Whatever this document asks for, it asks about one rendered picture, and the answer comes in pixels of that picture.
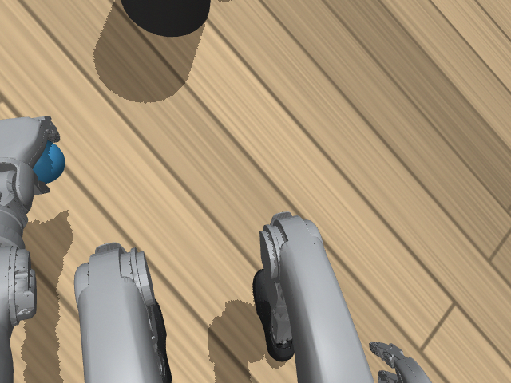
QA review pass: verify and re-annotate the left robot foot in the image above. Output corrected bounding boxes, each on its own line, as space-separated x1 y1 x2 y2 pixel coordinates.
153 299 172 383

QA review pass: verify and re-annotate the right robot foot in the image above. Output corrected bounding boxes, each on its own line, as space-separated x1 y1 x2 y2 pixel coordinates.
253 269 294 361

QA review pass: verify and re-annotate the right robot hand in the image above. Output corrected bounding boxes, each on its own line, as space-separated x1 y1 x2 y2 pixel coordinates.
369 342 432 383

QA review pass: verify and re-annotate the left robot hand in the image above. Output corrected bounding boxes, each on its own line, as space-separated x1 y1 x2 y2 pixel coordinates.
0 116 60 195

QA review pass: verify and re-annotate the left robot arm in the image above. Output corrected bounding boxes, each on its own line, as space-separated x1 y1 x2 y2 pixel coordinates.
0 157 37 383

